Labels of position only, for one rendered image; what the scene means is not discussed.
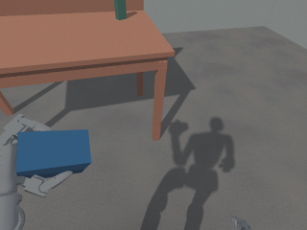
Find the sponge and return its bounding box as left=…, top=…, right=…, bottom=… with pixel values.
left=15, top=129, right=91, bottom=179

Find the table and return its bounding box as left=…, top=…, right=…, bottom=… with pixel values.
left=0, top=0, right=175, bottom=141

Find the robot right hand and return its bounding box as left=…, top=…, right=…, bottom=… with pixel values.
left=230, top=215, right=250, bottom=230

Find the left robot forearm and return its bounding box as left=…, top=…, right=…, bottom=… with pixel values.
left=0, top=192, right=26, bottom=230

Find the robot left hand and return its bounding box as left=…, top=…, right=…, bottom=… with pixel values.
left=0, top=113, right=73, bottom=197

